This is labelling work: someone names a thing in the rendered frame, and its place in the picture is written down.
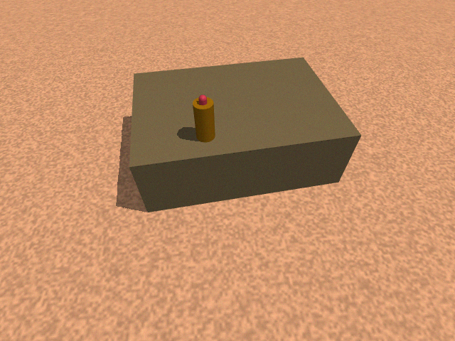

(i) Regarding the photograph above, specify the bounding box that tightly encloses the bottle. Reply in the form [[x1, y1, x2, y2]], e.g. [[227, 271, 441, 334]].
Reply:
[[193, 94, 215, 142]]

